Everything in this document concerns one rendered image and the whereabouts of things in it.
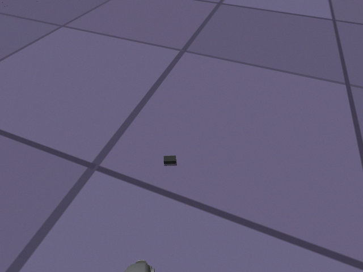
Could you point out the small box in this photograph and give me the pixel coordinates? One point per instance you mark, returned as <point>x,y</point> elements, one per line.
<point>169,159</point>

